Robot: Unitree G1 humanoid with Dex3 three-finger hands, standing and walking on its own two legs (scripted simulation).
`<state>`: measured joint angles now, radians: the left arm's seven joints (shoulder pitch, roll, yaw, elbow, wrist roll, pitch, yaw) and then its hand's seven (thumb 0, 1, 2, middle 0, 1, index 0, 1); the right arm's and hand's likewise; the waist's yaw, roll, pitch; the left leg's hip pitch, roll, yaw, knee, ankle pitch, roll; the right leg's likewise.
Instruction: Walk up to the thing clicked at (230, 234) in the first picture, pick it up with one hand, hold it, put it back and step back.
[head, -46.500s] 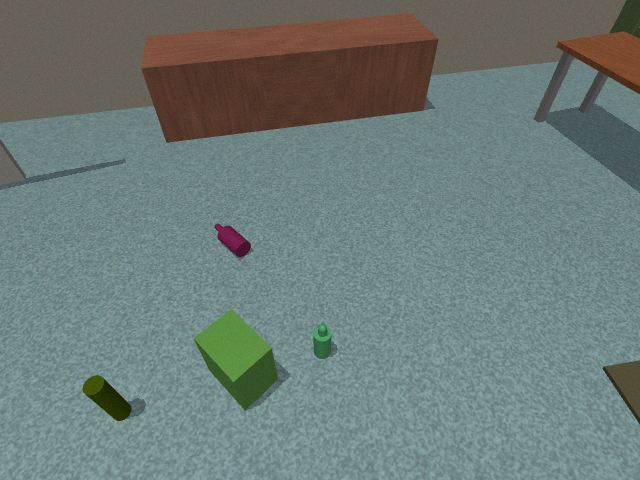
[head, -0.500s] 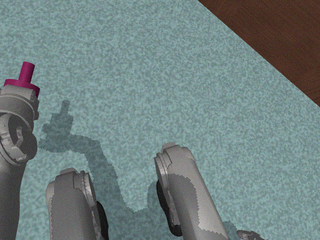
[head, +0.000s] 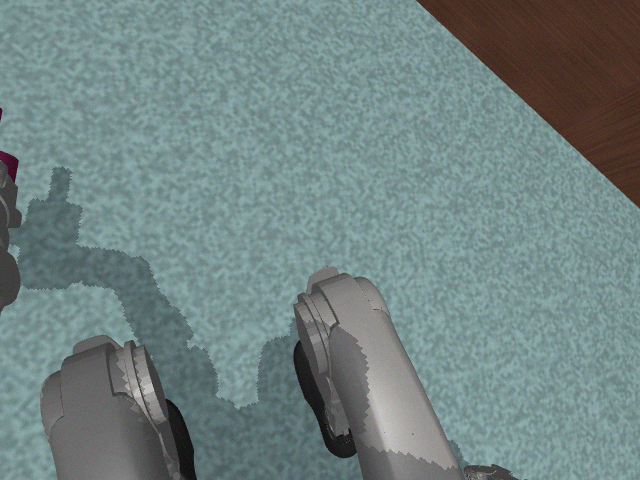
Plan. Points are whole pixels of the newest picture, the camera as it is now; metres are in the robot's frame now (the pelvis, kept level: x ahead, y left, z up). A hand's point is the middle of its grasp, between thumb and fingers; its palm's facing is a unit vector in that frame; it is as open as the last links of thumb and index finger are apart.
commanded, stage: crouch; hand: left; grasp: from above
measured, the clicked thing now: out of the picture +0.53 +0.28 -0.18
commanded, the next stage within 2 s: lower in 0.36 s
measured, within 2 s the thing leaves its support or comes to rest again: rests again in 1.92 s
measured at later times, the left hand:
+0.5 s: hand out of the picture +0.48 +0.29 -0.16, palm faces -0.08 -0.46 -0.89, open 10.0 cm
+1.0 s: hand out of the picture +0.48 +0.28 -0.20, palm faces -0.09 -0.46 -0.88, open 10.0 cm
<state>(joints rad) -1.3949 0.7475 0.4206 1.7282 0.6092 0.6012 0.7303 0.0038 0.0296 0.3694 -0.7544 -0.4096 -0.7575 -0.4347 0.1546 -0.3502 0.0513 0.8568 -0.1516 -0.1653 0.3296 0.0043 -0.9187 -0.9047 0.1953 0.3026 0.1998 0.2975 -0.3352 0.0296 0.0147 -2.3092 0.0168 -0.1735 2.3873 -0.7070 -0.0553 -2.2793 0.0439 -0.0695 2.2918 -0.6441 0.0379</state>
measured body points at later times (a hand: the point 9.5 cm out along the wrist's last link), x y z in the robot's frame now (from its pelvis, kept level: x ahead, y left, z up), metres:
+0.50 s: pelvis +0.00 +0.00 +0.00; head +0.27 +0.05 +0.35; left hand +0.48 +0.31 -0.11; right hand -0.03 -0.27 -0.08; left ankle +0.07 +0.14 -0.30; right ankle +0.10 -0.12 -0.30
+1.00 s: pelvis -0.01 +0.01 +0.00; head +0.29 +0.07 +0.33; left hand +0.48 +0.30 -0.15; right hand -0.03 -0.27 -0.07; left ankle +0.07 +0.14 -0.30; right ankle +0.10 -0.12 -0.30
